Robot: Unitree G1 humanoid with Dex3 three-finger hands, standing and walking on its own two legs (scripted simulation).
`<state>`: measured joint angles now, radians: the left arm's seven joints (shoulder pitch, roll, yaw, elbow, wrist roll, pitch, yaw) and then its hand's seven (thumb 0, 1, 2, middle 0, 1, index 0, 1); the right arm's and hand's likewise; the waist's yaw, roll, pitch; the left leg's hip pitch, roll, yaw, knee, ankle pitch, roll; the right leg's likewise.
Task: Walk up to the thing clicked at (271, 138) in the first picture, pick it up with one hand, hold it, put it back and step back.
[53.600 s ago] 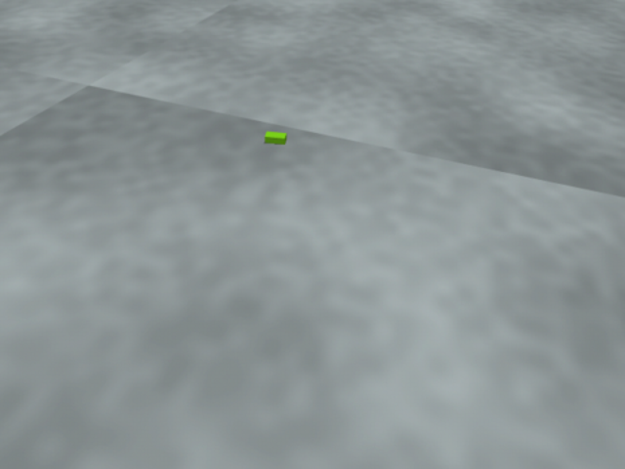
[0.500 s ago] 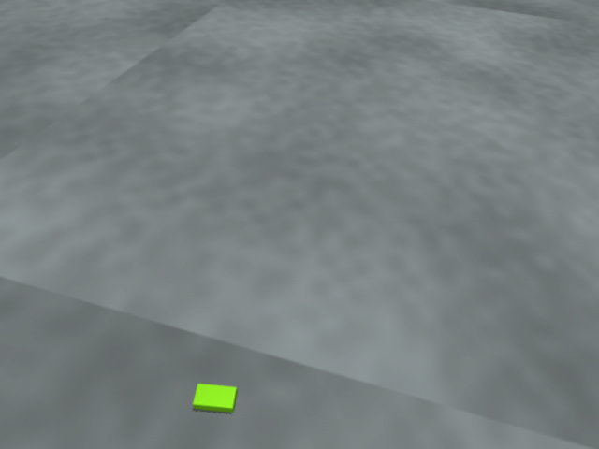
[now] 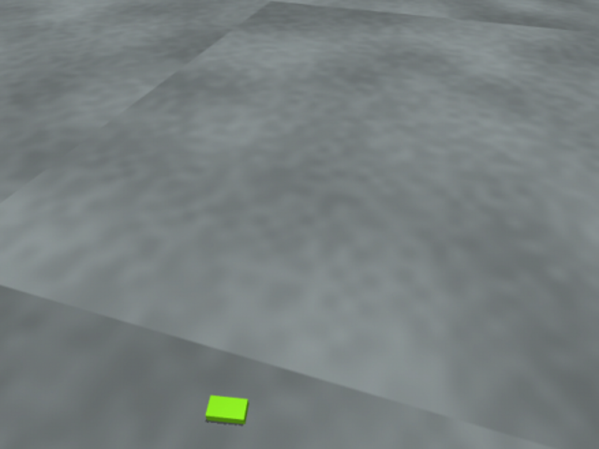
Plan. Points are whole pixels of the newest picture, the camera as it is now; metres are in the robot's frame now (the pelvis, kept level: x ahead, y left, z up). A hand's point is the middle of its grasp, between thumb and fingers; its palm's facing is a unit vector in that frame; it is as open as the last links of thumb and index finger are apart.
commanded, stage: stand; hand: left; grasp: from above
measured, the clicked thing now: (227, 409) +0.46 +0.22 -0.76
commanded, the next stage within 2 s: step back in 1.68 s
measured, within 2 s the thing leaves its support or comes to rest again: neither
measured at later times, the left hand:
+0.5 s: hand out of the picture +0.06 +0.23 -0.16, palm faces +0.02 -0.94 -0.33, open 7.4 cm
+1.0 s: hand out of the picture +0.08 +0.24 -0.15, palm faces +0.01 -0.94 -0.34, open 7.4 cm
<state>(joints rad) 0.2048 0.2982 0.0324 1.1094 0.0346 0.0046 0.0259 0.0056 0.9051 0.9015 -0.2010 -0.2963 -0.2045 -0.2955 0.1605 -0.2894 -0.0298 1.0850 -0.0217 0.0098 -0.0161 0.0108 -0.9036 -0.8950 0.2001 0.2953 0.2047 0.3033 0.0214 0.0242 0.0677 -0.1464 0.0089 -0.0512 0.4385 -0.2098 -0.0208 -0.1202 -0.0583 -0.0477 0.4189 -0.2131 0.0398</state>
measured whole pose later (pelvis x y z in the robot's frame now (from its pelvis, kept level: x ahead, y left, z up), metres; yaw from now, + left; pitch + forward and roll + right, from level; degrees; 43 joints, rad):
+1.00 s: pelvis +0.02 -0.01 +0.01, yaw -1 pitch -3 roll +0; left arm 0.11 0.32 0.03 1.15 0.02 0.00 0.00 0.00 0.91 0.90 -0.20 -0.30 -0.20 -0.30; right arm 0.11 -0.33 0.00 1.13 -0.01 0.00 -0.01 0.01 -0.90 -0.90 0.20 0.30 0.20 0.30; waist 0.01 0.01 0.07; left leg -0.11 0.03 -0.05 0.35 -0.19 -0.04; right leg -0.09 -0.04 -0.05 0.34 -0.19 0.02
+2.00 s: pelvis -0.02 +0.03 -0.02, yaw +0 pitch -1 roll +0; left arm 0.01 0.40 0.07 0.95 0.01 0.05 0.02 0.01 0.90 0.90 -0.20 -0.30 -0.21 -0.30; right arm 0.12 -0.39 -0.06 0.99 -0.01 0.03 0.01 0.01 -0.91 -0.90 0.20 0.29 0.20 0.30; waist -0.02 -0.04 0.19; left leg -0.29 -0.04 -0.01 0.67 -0.36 0.04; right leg -0.37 -0.06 0.05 0.75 -0.39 0.01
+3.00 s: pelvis -0.24 +0.05 -0.01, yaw -3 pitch -2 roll -1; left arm 0.18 0.41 0.10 0.82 0.01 0.07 0.00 0.01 0.91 0.90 -0.20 -0.30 -0.21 -0.30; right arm 0.15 -0.34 -0.03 0.85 -0.03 0.02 -0.01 0.01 -0.90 -0.89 0.20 0.30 0.21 0.30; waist 0.02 -0.05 0.16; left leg -0.30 0.02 -0.04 0.56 -0.23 0.01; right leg -0.44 0.11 0.16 1.18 -0.49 0.01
